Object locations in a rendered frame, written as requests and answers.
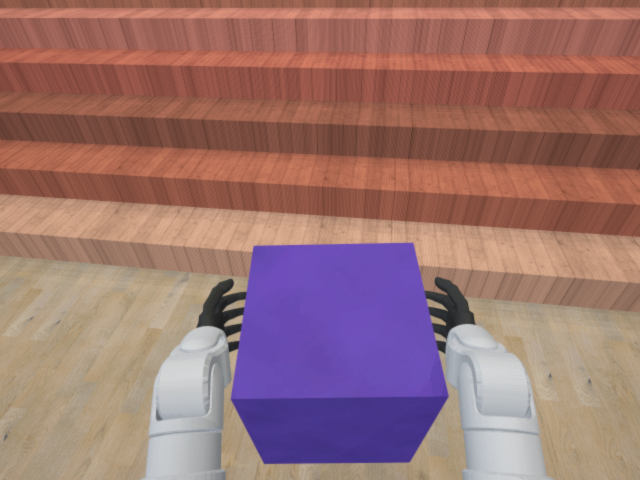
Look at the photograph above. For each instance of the left robot forearm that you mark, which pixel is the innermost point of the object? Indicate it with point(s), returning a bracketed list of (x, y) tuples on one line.
[(188, 408)]

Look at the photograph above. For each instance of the right robot forearm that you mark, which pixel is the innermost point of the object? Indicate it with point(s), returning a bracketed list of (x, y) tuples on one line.
[(497, 408)]

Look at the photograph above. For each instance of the left robot hand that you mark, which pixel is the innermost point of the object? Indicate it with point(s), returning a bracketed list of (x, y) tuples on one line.
[(212, 314)]

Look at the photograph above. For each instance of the right robot hand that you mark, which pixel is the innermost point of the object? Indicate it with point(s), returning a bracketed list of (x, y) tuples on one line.
[(458, 310)]

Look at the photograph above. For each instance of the carton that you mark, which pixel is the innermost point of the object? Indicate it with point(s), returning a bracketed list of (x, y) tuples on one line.
[(337, 359)]

